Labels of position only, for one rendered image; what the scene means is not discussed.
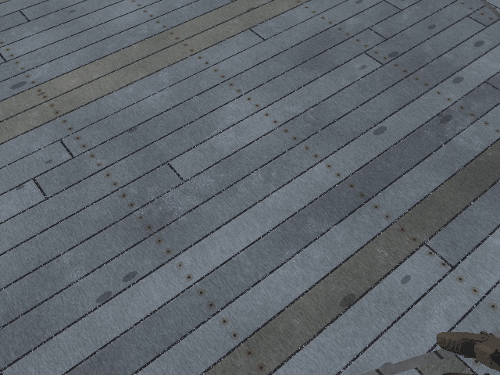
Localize right robot hand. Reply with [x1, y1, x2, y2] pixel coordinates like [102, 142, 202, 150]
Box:
[436, 331, 500, 375]

